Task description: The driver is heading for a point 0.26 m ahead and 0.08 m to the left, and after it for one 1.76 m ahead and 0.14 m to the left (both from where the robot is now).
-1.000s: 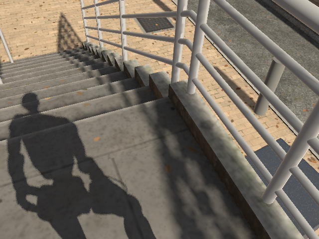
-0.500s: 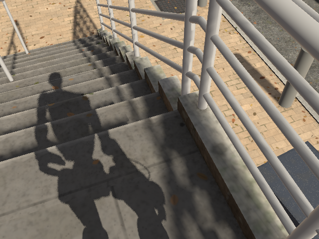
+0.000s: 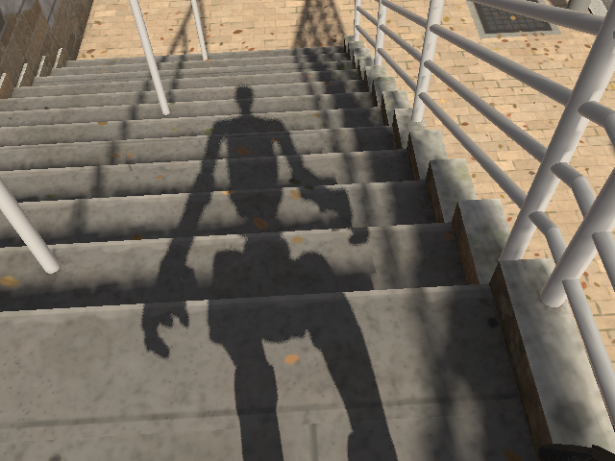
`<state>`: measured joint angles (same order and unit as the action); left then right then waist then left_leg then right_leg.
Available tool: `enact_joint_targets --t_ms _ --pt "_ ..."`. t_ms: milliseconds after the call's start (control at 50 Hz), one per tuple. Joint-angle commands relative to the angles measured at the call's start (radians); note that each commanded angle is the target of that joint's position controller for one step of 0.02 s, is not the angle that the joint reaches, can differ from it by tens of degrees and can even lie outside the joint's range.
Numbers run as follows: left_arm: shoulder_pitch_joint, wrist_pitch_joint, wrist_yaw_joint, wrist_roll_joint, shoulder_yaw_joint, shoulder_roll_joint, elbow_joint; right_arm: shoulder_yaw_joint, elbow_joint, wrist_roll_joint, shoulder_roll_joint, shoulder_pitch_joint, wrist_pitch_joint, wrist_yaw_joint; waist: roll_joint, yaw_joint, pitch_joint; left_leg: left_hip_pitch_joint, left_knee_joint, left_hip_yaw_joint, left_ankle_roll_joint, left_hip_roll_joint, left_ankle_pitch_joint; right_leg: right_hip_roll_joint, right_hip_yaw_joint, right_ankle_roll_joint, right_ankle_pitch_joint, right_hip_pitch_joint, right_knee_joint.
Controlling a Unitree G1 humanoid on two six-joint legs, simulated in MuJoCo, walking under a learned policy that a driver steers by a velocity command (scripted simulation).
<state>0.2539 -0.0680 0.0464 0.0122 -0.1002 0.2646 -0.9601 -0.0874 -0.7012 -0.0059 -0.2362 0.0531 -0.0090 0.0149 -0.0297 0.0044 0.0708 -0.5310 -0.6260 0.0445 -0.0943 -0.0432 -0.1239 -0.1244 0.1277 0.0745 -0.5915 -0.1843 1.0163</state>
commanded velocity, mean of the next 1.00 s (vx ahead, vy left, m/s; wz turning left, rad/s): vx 0.04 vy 0.00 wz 0.25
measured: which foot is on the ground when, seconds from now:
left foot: down 0.00-1.00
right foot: up 0.00-0.42, down 0.44-1.00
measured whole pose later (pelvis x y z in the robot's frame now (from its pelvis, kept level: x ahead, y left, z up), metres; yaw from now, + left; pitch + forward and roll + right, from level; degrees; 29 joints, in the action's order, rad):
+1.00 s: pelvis +0.16 -0.04 +0.02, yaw +15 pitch +1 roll -1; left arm 0.07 -0.07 -0.04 -0.03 -0.03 0.31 -0.60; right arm -0.01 -0.61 0.01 -0.30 0.29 -0.04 0.06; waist 0.02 -0.01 0.01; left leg -0.26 -0.58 -0.19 0.00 -0.08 -0.33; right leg -0.06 0.09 0.02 -0.30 -0.27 0.54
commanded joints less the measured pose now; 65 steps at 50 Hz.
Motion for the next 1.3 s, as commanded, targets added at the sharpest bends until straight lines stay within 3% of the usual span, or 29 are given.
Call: enact_joint_targets --t_ms 20,40,60,80,100,120,140,200,240,260,300,380,420,460,480,500,520,560,580,640,700,740,820,920,1060,1080,1100,1160,1300 --pt "0.055 -0.060 -0.032 0.027 -0.016 0.120 0.102 -0.049 0.058 -0.037 -0.191 0.247 -0.034 -0.011 -0.074 0.087 -0.409 0.747 0.180 -0.570 -0.319 0.337 0.704 0.097 -0.242 -0.009 -0.051 -0.512 0.531" --pt "0.082 -0.054 -0.050 -0.113 0.017 0.066 0.179 -0.044 -0.052 0.027 -0.149 0.319 -0.092 -0.012 -0.022 0.009 -0.424 0.635 0.245 -0.463 -0.236 0.295 0.301 0.031 -0.282 -0.025 0.096 -0.489 0.426" --pt "-0.008 -0.048 -0.042 -0.148 0.023 0.046 0.207 -0.023 -0.052 0.060 -0.118 0.277 -0.114 -0.011 -0.021 -0.005 -0.237 0.440 0.312 -0.446 -0.211 0.226 0.179 0.046 -0.253 -0.046 0.132 -0.480 0.365" --pt "0.015 -0.041 -0.048 -0.171 0.039 0.036 0.222 -0.004 -0.026 0.039 -0.097 0.167 -0.113 -0.009 -0.023 -0.061 -0.203 0.349 0.322 -0.415 -0.197 0.198 0.164 0.039 -0.227 -0.053 0.169 -0.470 0.369" --pt "0.160 -0.036 -0.048 -0.154 0.028 0.058 0.208 -0.022 -0.005 0.005 -0.129 0.089 -0.097 0.014 -0.043 -0.122 -0.200 0.274 0.347 -0.382 -0.225 0.178 0.215 0.018 -0.217 -0.024 0.222 -0.406 0.300" --pt "0.123 -0.027 -0.047 -0.112 0.019 0.092 0.224 -0.021 0.009 -0.004 -0.132 0.083 -0.093 0.026 0.011 -0.113 -0.196 0.228 0.357 -0.379 -0.222 0.168 0.274 0.025 -0.196 0.001 0.205 -0.368 0.297" --pt "0.106 -0.020 -0.044 -0.082 0.018 0.109 0.246 -0.026 0.021 -0.002 -0.155 0.068 -0.102 0.030 0.018 -0.112 -0.215 0.209 0.358 -0.371 -0.212 0.165 0.275 0.033 -0.194 0.024 0.221 -0.342 0.273" --pt "0.020 -0.022 -0.034 -0.039 0.033 0.098 0.293 -0.048 -0.004 -0.007 -0.202 0.137 -0.130 0.034 0.008 -0.053 -0.180 0.204 0.337 -0.352 -0.198 0.153 0.275 0.025 -0.185 0.062 0.264 -0.348 0.081" --pt "0.052 -0.024 -0.022 -0.057 0.024 0.121 0.277 -0.042 0.004 -0.009 -0.176 0.155 -0.146 0.042 -0.025 -0.050 -0.194 0.264 0.321 -0.437 -0.204 0.204 0.200 0.013 -0.204 0.078 0.290 -0.390 0.052" --pt "0.020 -0.022 -0.019 -0.046 0.027 0.123 0.286 -0.051 0.009 -0.006 -0.187 0.183 -0.151 0.045 -0.020 -0.042 -0.183 0.305 0.313 -0.459 -0.206 0.223 0.181 -0.002 -0.210 0.080 0.287 -0.424 0.025" --pt "-0.031 -0.021 -0.026 -0.047 0.038 0.112 0.280 -0.043 0.024 0.016 -0.170 0.176 -0.159 0.055 -0.020 -0.024 -0.170 0.344 0.283 -0.471 -0.184 0.221 0.150 -0.014 -0.209 0.077 0.301 -0.446 -0.080" --pt "-0.041 -0.024 -0.064 -0.058 0.062 0.088 0.245 -0.021 0.035 0.031 -0.141 0.167 -0.153 0.078 -0.017 0.000 -0.204 0.404 0.150 -0.472 -0.136 0.197 0.353 -0.021 -0.167 0.063 0.327 -0.399 -0.252" --pt "0.012 -0.016 -0.099 -0.044 0.084 0.059 0.206 0.002 0.038 0.035 -0.123 0.134 -0.140 0.104 0.036 -0.045 -0.219 0.346 0.097 -0.458 -0.091 0.172 0.448 -0.036 -0.133 0.047 0.516 -0.272 -0.388" --pt "-0.007 -0.015 -0.106 -0.031 0.087 0.072 0.228 0.018 0.033 0.034 -0.106 0.132 -0.127 0.118 0.009 -0.060 -0.211 0.254 0.090 -0.453 -0.044 0.115 0.400 -0.026 -0.127 -0.016 0.714 -0.141 -0.426" --pt "-0.092 -0.020 -0.115 -0.020 0.077 0.158 0.257 0.022 0.039 0.038 -0.113 0.234 -0.117 0.110 0.082 0.030 -0.238 0.314 0.098 -0.400 0.006 0.060 0.268 -0.061 -0.176 -0.100 0.813 -0.127 -0.464" --pt "-0.158 -0.017 -0.122 -0.016 0.072 0.179 0.276 0.013 0.009 0.032 -0.152 0.298 -0.108 0.106 0.069 0.060 -0.255 0.354 0.084 -0.323 0.042 0.018 0.158 -0.078 -0.177 -0.133 0.744 -0.126 -0.483" --pt "-0.178 -0.016 -0.129 -0.016 0.070 0.186 0.282 0.015 0.011 0.033 -0.163 0.281 -0.098 0.100 0.071 0.058 -0.242 0.350 0.082 -0.295 0.058 0.011 0.098 -0.063 -0.165 -0.122 0.658 -0.131 -0.492" --pt "-0.177 -0.014 -0.133 -0.012 0.085 0.125 0.277 0.027 0.016 0.030 -0.149 0.254 -0.077 0.101 0.088 0.037 -0.159 0.243 0.124 -0.308 0.064 0.021 -0.080 -0.035 -0.153 -0.086 0.445 -0.098 -0.521" --pt "-0.185 -0.017 -0.122 -0.020 0.076 0.146 0.297 0.023 0.020 0.021 -0.163 0.228 -0.071 0.093 0.063 0.011 -0.110 0.160 0.134 -0.298 0.081 -0.005 -0.171 -0.043 -0.166 -0.098 0.467 -0.056 -0.530" --pt "-0.145 -0.038 -0.095 -0.024 0.057 0.186 0.296 0.030 0.092 0.006 -0.151 0.146 -0.073 0.051 0.066 -0.035 -0.137 0.076 0.130 -0.271 0.104 -0.011 -0.176 -0.097 -0.224 -0.181 0.496 0.092 -0.574" --pt "-0.154 -0.042 -0.087 -0.021 0.041 0.183 0.316 0.042 0.106 0.011 -0.132 0.199 -0.069 0.016 0.087 -0.019 -0.161 0.067 0.055 -0.225 0.137 0.023 -0.065 -0.150 -0.264 -0.249 0.613 0.168 -0.578" --pt "-0.215 -0.036 -0.093 -0.015 0.056 0.138 0.351 0.044 0.104 0.006 -0.136 0.238 -0.066 0.022 0.059 0.003 -0.145 0.124 0.092 -0.212 0.130 0.038 0.006 -0.096 -0.188 -0.201 0.595 0.113 -0.543" --pt "-0.181 -0.030 -0.083 -0.042 0.036 0.165 0.392 0.032 0.146 0.012 -0.197 0.197 -0.061 0.030 0.039 -0.051 -0.140 0.048 0.143 -0.275 0.061 0.047 0.017 -0.031 -0.111 -0.160 0.546 0.171 -0.501" --pt "-0.212 -0.019 -0.084 -0.040 0.043 0.139 0.432 0.044 0.160 0.014 -0.190 0.233 -0.049 0.041 0.031 -0.032 -0.141 0.081 0.170 -0.277 0.072 0.050 -0.027 -0.012 -0.096 -0.133 0.552 0.158 -0.501" --pt "-0.205 -0.019 -0.083 -0.046 0.043 0.153 0.438 0.051 0.172 0.012 -0.203 0.235 -0.044 0.054 0.020 -0.019 -0.149 0.135 0.159 -0.262 0.082 0.050 0.027 0.009 -0.076 -0.104 0.559 0.125 -0.493" --pt "-0.149 -0.021 -0.096 -0.026 0.060 0.108 0.413 0.074 0.167 0.009 -0.160 0.243 -0.043 0.060 0.012 -0.020 -0.155 0.149 0.183 -0.268 0.104 0.057 -0.014 0.002 -0.083 -0.081 0.576 0.127 -0.501" --pt "-0.142 -0.019 -0.103 -0.027 0.061 0.111 0.406 0.077 0.160 0.009 -0.157 0.250 -0.040 0.065 0.015 -0.016 -0.135 0.139 0.187 -0.265 0.109 0.054 -0.026 0.011 -0.076 -0.070 0.574 0.129 -0.497" --pt "-0.141 -0.026 -0.100 -0.046 0.053 0.149 0.410 0.064 0.159 0.003 -0.187 0.237 -0.038 0.067 0.035 -0.014 -0.151 0.166 0.161 -0.243 0.115 0.050 0.035 0.011 -0.084 -0.077 0.607 0.126 -0.498" --pt "-0.090 -0.025 -0.098 -0.038 0.067 0.132 0.389 0.072 0.146 0.004 -0.175 0.233 -0.043 0.057 0.022 -0.015 -0.134 0.166 0.164 -0.227 0.115 0.053 0.038 0.015 -0.089 -0.075 0.606 0.128 -0.501"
